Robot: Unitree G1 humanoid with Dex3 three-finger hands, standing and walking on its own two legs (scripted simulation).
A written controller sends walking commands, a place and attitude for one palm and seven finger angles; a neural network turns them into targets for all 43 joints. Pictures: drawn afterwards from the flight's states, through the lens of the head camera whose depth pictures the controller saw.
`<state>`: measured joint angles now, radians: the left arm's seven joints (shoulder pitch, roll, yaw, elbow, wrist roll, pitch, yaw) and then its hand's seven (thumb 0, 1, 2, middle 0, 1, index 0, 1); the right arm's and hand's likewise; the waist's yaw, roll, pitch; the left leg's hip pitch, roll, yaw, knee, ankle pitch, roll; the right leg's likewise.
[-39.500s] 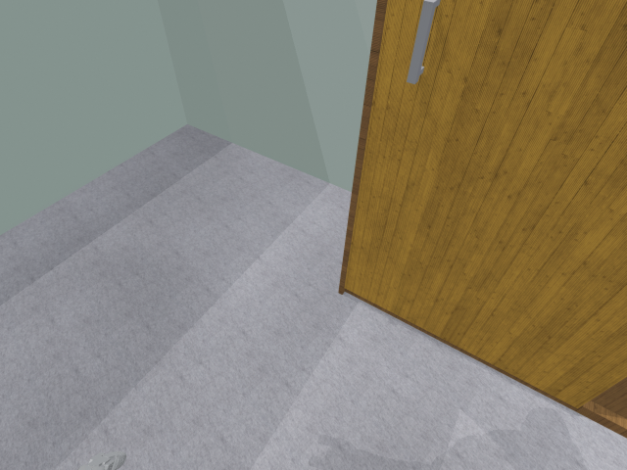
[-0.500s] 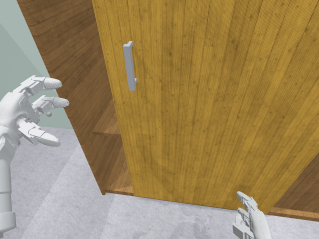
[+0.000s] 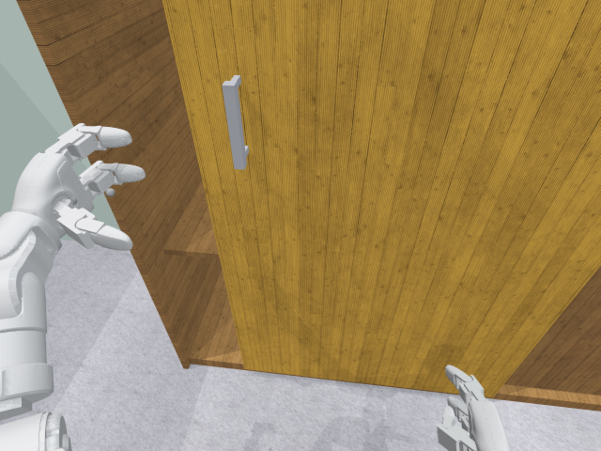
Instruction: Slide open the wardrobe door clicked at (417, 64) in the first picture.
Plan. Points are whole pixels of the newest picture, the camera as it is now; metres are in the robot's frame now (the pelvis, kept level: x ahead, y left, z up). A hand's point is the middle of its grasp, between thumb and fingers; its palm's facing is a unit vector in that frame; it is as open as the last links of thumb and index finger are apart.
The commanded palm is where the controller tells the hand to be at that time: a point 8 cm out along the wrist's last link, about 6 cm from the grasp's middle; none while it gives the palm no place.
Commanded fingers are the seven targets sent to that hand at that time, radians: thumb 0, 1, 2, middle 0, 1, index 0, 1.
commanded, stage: move the hooked fingers beside the handle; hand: left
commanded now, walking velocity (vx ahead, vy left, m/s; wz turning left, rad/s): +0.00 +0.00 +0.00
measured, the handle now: (238, 123) +0.55 +0.18 +0.20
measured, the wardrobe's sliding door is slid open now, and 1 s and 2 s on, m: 0.21 0.21 0.21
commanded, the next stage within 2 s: none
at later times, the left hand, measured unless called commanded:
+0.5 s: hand (153, 169) +0.38 +0.25 +0.22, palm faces +0.04 -1.00 -0.03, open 14.0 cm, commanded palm +0.36 +0.29 +0.22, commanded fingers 0.00 -0.50 0.30 -0.30 -1.20 -0.30 -1.20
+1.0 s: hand (179, 151) +0.43 +0.23 +0.22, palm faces +0.02 -1.00 -0.01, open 14.0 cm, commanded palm +0.42 +0.28 +0.21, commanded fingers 0.00 -0.50 0.30 -0.30 -1.20 -0.30 -1.20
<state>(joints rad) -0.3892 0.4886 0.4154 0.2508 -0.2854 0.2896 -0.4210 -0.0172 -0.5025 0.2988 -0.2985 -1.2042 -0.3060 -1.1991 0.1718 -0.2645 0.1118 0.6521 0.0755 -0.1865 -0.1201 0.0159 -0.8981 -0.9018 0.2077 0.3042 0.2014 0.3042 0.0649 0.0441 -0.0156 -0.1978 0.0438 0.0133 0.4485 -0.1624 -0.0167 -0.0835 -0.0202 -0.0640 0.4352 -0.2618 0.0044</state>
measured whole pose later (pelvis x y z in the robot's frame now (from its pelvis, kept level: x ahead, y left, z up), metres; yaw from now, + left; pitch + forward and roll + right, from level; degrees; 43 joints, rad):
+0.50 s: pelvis +0.01 +0.00 +0.00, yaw -1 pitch -3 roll +0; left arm -0.57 0.49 0.37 0.51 -0.22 0.23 -0.36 -0.02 -0.50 0.30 -0.30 -1.20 -0.30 -1.20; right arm 0.23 -0.28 0.08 0.67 0.08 -0.18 -0.13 0.02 -0.90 -0.90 0.21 0.30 0.20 0.30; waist 0.02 0.04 -0.02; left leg -0.24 0.05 0.03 0.45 -0.17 -0.02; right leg -0.13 -0.01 -0.05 0.45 -0.27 0.00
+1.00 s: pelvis +0.02 +0.00 +0.00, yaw -2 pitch +0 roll +0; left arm -0.70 0.50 0.37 0.70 -0.19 0.16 -0.34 -0.02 -0.50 0.30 -0.30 -1.20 -0.30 -1.20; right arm 0.29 -0.29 0.05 0.67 0.07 -0.14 -0.11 0.01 -0.90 -0.90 0.21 0.30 0.20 0.30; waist -0.01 0.03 -0.05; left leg -0.28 0.05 0.04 0.49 -0.21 -0.02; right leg -0.18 -0.02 -0.04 0.48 -0.30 0.00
